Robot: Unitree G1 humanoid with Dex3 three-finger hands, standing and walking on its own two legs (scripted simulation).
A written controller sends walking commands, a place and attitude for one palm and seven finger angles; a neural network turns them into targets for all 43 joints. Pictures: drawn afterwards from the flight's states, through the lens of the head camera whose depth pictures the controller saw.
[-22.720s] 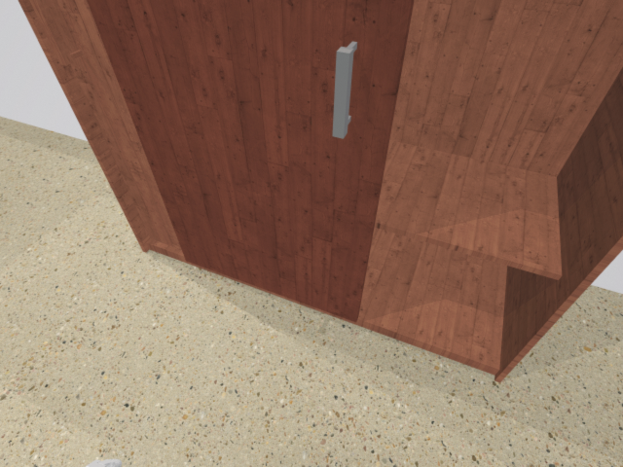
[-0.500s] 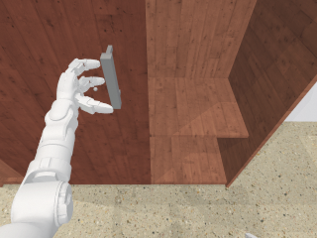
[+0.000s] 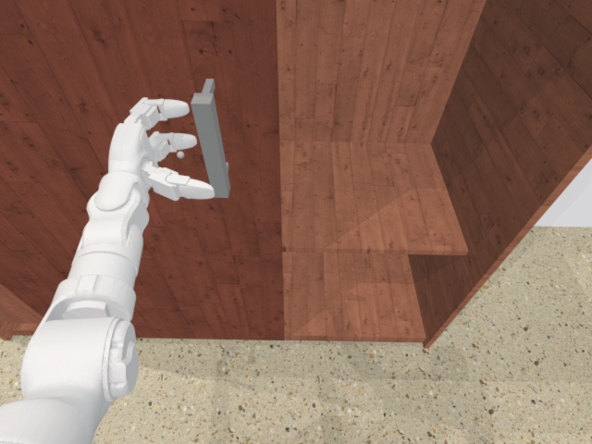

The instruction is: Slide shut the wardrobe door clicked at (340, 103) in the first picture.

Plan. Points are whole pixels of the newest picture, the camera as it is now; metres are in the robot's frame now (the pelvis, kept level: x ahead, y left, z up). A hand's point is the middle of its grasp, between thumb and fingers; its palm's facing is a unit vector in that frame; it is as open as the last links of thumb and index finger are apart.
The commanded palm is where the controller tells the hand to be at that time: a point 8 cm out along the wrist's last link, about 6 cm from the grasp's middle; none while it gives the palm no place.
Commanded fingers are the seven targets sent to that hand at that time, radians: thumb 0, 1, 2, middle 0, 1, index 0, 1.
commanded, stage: feel for the door with the fingertips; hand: left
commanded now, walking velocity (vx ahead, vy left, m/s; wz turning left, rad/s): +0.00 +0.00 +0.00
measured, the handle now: (215, 141) +0.50 +0.12 +0.14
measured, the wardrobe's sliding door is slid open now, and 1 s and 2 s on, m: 0.49 0.49 0.49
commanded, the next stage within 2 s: slide the fingers in behind the handle in 0.02 s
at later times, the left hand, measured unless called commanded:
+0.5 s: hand (182, 156) +0.46 +0.16 +0.15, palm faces -0.01 -1.00 -0.01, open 13.8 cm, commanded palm +0.43 +0.20 +0.15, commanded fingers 0.00 -0.50 0.30 -0.30 -1.20 -0.30 -1.20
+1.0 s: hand (196, 158) +0.46 +0.14 +0.15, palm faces +0.00 -1.00 +0.00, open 13.9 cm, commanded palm +0.43 +0.18 +0.15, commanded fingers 0.00 -0.50 0.30 -0.30 -1.20 -0.30 -1.20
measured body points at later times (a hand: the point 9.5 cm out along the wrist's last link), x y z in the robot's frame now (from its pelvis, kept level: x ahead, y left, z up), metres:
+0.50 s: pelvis -0.01 +0.00 +0.00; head +0.03 +0.00 +0.45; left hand +0.45 +0.21 +0.15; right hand +0.03 -0.27 -0.12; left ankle +0.01 +0.11 -0.74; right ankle +0.00 -0.11 -0.74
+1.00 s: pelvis +0.00 +0.00 +0.00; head +0.03 +0.00 +0.45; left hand +0.45 +0.19 +0.15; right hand +0.08 -0.26 -0.12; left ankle +0.01 +0.11 -0.74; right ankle +0.00 -0.11 -0.74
